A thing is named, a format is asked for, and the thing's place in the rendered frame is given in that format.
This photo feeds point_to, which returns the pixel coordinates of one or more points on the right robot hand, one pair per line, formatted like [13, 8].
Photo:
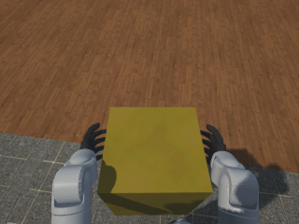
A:
[216, 143]

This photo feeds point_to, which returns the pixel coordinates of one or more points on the left robot hand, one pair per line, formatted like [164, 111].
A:
[89, 141]

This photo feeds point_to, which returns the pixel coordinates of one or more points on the carton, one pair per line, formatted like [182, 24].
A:
[154, 162]

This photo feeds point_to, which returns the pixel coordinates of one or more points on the robot right forearm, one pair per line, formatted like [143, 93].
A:
[238, 190]

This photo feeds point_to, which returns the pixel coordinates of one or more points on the robot left forearm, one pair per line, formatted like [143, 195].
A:
[72, 189]

